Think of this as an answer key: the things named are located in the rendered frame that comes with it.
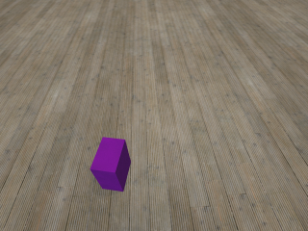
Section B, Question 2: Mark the carton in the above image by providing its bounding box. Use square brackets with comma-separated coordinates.
[90, 137, 131, 192]

